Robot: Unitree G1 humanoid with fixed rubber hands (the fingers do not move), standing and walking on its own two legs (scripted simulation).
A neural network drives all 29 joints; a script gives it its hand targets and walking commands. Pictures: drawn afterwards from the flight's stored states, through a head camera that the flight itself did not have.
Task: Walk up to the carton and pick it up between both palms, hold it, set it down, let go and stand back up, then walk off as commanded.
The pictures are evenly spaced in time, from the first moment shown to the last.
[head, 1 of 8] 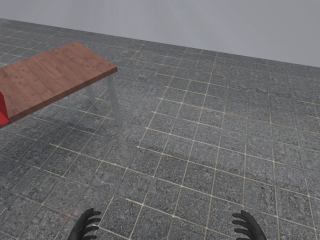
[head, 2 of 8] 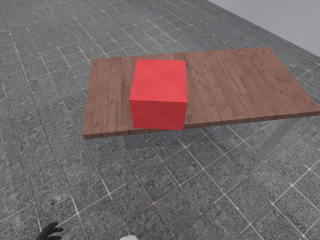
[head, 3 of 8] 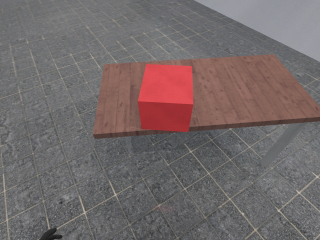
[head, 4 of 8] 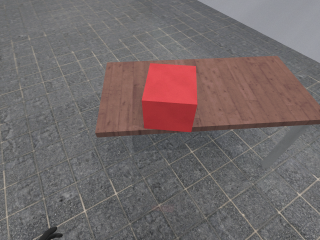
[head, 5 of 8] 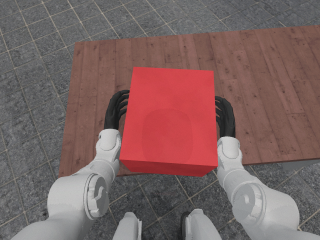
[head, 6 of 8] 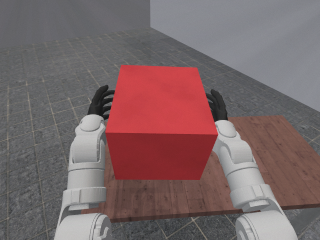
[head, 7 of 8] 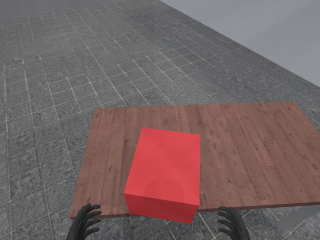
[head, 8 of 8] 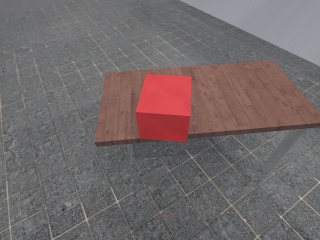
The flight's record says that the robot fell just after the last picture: no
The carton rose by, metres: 0.30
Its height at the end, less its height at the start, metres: +0.00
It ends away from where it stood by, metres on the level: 0.02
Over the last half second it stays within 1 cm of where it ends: yes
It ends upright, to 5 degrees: yes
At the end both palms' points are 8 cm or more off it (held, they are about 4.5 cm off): yes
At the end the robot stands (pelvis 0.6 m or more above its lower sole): yes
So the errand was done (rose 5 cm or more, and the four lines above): yes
